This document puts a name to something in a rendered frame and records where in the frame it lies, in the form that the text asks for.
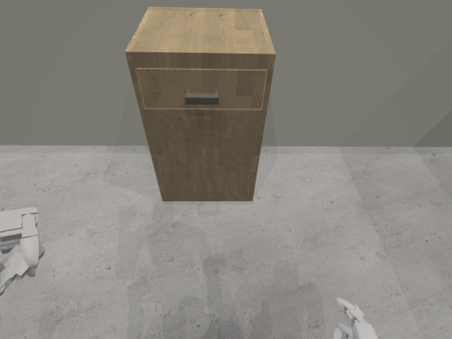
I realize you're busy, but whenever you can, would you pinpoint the drawer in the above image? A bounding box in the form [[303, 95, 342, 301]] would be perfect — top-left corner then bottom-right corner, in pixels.
[[136, 68, 266, 109]]

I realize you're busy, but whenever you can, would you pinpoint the right robot hand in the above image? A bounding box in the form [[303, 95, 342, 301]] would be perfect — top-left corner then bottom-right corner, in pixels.
[[333, 297, 378, 339]]

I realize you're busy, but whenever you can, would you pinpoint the handle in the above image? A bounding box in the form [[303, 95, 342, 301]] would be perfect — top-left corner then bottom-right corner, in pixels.
[[185, 89, 219, 105]]

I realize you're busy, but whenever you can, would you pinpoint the left robot hand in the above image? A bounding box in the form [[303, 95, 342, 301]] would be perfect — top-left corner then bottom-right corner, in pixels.
[[0, 207, 45, 296]]

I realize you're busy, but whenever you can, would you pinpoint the cabinet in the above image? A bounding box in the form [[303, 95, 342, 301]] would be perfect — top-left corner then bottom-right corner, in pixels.
[[125, 7, 276, 201]]

